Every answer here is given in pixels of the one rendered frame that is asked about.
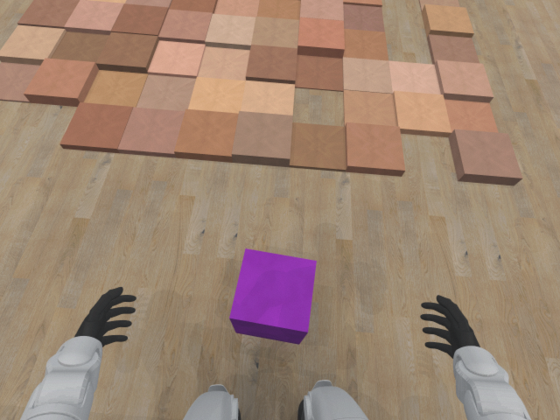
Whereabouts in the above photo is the carton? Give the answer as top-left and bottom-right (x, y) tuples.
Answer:
(229, 248), (317, 344)

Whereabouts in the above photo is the robot left hand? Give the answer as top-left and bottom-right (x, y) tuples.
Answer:
(74, 287), (137, 347)

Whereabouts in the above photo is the left robot forearm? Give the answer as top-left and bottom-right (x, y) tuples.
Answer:
(20, 336), (102, 420)

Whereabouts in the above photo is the right robot forearm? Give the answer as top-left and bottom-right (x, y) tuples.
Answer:
(453, 346), (531, 420)

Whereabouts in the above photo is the robot left shin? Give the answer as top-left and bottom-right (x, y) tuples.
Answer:
(208, 384), (228, 393)

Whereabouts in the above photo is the robot right hand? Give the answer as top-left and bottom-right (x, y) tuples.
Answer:
(420, 295), (480, 358)

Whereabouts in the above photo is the robot right thigh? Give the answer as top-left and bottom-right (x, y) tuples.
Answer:
(304, 386), (368, 420)

